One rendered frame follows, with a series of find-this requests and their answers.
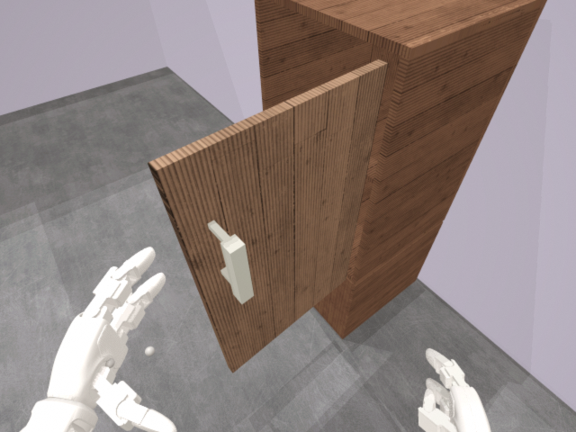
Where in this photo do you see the robot right hand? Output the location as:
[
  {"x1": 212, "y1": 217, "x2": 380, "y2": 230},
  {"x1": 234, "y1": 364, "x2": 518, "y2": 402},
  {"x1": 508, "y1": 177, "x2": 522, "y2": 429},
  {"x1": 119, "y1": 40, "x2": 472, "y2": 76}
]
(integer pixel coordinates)
[{"x1": 418, "y1": 348, "x2": 491, "y2": 432}]

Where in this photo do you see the robot left hand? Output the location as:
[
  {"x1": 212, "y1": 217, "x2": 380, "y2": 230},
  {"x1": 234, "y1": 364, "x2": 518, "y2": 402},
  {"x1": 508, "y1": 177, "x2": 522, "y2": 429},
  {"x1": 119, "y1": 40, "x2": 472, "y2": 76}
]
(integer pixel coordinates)
[{"x1": 47, "y1": 247, "x2": 177, "y2": 432}]

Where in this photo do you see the handle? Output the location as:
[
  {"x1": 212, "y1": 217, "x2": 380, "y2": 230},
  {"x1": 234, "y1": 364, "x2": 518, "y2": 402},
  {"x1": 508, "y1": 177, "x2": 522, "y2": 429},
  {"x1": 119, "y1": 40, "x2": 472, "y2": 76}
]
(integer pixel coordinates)
[{"x1": 208, "y1": 220, "x2": 254, "y2": 304}]

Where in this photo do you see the cupboard door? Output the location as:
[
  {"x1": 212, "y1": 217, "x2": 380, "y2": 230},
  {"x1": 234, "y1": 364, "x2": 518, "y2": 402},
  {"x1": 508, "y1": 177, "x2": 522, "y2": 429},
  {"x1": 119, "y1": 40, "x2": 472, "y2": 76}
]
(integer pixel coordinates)
[{"x1": 148, "y1": 59, "x2": 389, "y2": 373}]

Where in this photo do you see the robot left forearm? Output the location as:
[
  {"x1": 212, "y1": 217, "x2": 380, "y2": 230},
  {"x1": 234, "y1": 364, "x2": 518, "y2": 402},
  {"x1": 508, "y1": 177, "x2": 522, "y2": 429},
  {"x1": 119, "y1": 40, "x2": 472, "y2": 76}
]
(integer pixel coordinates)
[{"x1": 20, "y1": 398, "x2": 98, "y2": 432}]

